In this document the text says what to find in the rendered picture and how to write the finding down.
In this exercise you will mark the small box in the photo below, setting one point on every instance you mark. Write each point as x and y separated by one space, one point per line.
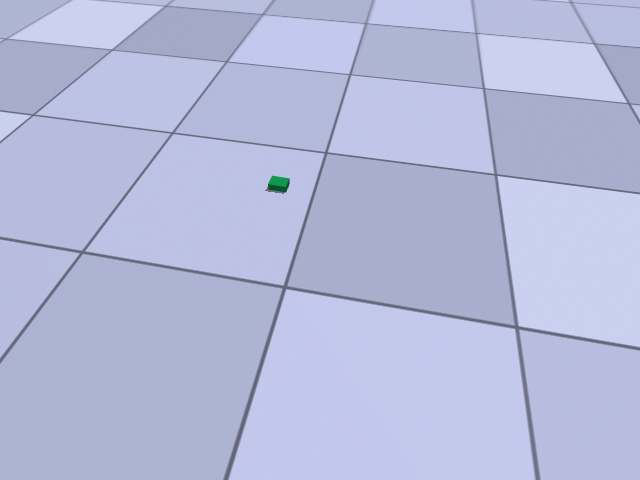
278 184

